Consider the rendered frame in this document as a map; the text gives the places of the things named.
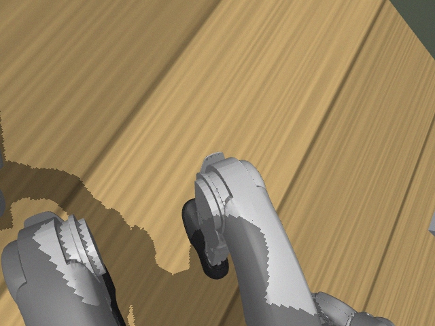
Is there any right robot hand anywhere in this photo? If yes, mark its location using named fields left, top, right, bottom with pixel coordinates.
left=311, top=291, right=358, bottom=326

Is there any right robot foot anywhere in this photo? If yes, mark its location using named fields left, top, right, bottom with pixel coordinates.
left=182, top=198, right=229, bottom=279

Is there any right robot arm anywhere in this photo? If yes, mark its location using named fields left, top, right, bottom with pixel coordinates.
left=350, top=312, right=395, bottom=326

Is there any left robot foot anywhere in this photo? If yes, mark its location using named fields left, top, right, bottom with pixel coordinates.
left=102, top=264, right=126, bottom=326

